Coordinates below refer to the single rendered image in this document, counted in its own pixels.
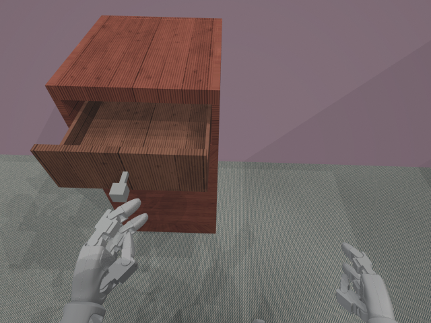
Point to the drawer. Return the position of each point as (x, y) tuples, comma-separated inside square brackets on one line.
[(162, 146)]

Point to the cabinet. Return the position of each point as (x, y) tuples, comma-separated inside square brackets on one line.
[(173, 60)]

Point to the robot right hand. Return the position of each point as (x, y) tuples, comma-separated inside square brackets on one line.
[(371, 298)]

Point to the handle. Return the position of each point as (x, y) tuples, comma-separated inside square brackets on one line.
[(119, 192)]

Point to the robot left hand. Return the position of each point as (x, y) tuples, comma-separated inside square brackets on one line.
[(90, 282)]

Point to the left robot forearm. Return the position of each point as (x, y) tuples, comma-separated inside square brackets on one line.
[(83, 312)]

